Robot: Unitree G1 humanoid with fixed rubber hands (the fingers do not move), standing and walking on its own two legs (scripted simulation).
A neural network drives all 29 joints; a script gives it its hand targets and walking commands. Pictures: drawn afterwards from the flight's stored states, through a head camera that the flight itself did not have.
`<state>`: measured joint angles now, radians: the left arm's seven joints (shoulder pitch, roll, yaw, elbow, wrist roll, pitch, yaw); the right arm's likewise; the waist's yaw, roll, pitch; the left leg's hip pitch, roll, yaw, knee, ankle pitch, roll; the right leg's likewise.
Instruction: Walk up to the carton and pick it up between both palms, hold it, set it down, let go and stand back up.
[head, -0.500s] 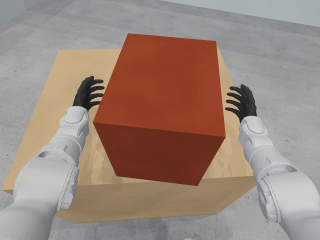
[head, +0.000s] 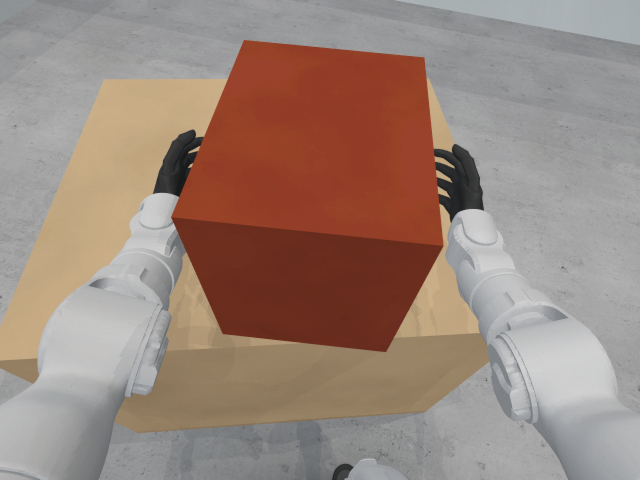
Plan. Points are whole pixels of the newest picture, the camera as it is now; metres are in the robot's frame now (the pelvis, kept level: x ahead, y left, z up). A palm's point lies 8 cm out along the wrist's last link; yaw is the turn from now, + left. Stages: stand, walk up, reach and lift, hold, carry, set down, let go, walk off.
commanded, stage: reach and lift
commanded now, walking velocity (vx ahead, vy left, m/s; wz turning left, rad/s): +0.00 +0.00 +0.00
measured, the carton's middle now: (318, 203) +0.47 -0.04 +0.03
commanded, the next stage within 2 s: none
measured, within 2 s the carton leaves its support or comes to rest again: leaves its support in 2.00 s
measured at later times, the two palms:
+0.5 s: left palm (179, 194) +0.46 +0.14 +0.08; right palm (449, 208) +0.41 -0.21 +0.08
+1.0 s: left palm (184, 196) +0.46 +0.13 +0.08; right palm (450, 208) +0.41 -0.21 +0.08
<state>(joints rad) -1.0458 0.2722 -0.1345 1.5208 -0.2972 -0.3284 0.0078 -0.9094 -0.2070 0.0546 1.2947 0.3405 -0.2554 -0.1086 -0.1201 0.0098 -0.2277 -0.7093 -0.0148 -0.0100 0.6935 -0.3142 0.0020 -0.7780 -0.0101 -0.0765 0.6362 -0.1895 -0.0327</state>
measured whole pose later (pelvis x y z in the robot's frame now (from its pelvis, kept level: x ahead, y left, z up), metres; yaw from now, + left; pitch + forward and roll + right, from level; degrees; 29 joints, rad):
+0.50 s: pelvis +0.01 +0.01 +0.01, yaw -1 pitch +17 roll -2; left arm -1.00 0.20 -0.05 1.49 -0.19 -0.34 0.06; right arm -0.90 -0.16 -0.07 1.35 0.23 -0.29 -0.14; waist -0.10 0.04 -0.21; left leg -0.65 0.00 -0.01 0.67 -0.32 0.01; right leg -0.69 0.01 -0.08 0.55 -0.17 -0.02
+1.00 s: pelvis +0.01 +0.01 +0.02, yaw +0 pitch +15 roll -1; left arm -0.96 0.17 0.10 1.44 -0.06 -0.35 0.03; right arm -0.87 -0.13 -0.24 1.29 0.07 -0.29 -0.15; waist -0.10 0.03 -0.16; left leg -0.57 -0.01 -0.02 0.58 -0.29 0.01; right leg -0.62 0.00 -0.08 0.49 -0.15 -0.02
